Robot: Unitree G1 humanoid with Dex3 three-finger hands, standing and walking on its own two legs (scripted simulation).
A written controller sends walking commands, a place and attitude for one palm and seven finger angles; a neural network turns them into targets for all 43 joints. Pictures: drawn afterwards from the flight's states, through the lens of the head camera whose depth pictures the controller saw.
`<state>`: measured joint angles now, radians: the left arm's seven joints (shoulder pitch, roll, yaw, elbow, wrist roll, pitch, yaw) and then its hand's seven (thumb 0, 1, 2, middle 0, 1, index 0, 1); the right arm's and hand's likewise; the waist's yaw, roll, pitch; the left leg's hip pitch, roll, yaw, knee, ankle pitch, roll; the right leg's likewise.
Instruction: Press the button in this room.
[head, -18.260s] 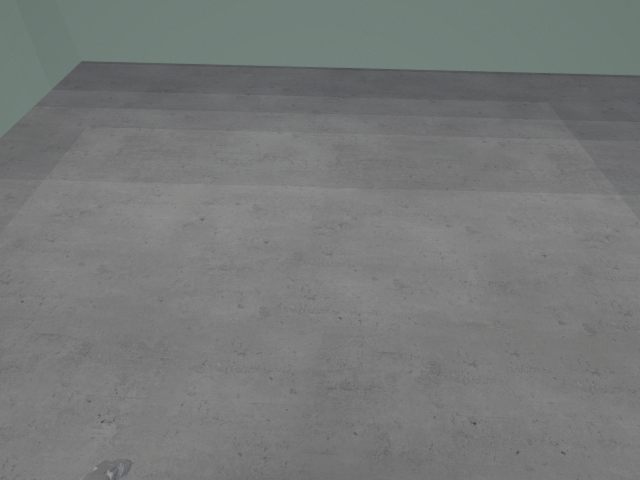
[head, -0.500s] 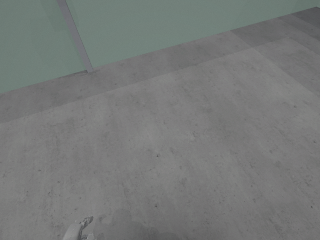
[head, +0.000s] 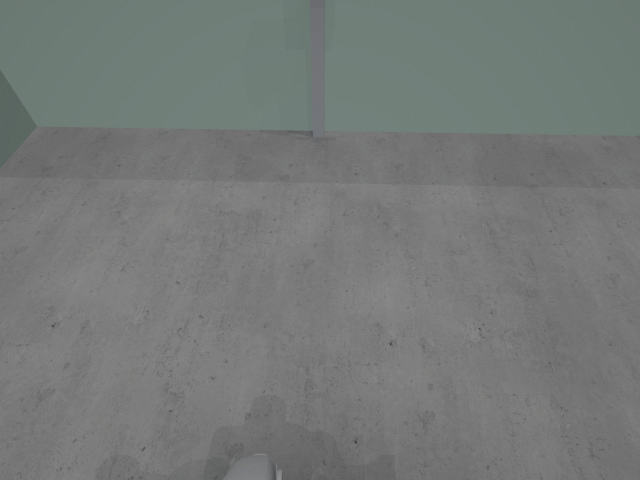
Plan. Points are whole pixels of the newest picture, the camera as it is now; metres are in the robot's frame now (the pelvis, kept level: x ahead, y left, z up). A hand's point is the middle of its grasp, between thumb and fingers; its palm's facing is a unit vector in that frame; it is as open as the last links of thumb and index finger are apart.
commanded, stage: turn or walk to find it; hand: left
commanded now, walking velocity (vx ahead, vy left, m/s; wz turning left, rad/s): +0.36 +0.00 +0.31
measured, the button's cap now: out of the picture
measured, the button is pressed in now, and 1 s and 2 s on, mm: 0 0 0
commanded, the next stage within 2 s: stand and wait in 1.18 s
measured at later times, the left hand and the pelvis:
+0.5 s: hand (183, 372) +0.28 +0.27 -0.16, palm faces +0.09 -0.98 -0.17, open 7.4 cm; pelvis +0.18 +0.08 +0.00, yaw +6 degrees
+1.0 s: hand (221, 330) +0.37 +0.23 -0.17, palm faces +0.20 -0.95 -0.24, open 7.2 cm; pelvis +0.40 +0.04 +0.00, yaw +9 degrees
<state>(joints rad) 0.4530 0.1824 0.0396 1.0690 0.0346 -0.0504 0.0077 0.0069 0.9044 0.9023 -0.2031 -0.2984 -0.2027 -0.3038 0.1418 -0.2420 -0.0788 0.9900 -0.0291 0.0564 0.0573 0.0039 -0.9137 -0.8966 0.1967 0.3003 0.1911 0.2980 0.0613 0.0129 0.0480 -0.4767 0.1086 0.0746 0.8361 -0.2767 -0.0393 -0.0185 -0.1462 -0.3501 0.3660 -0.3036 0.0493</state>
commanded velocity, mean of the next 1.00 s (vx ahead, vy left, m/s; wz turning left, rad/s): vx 0.38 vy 0.00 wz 0.10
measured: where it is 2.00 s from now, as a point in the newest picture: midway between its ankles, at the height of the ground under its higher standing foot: (312, 351)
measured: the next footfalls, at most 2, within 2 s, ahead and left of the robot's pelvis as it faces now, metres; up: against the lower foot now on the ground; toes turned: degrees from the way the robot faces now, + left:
left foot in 0.10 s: +0.13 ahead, +0.15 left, +0.00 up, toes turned +11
right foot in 0.70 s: +0.46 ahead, -0.04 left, +0.00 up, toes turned -2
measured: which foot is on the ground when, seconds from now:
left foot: up 0.00-0.08, down 0.10-0.70, up 0.72-1.00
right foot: down 0.00-0.10, up 0.12-0.68, down 0.70-1.00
